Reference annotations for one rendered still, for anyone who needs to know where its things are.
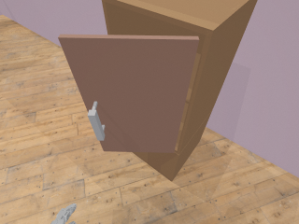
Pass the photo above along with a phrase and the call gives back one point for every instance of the left robot hand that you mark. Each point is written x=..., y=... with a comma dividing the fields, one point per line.
x=65, y=214

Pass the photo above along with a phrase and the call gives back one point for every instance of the cupboard door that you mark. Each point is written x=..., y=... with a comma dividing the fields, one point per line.
x=140, y=84

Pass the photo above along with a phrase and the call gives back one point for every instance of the handle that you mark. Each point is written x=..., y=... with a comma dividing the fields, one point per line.
x=98, y=128

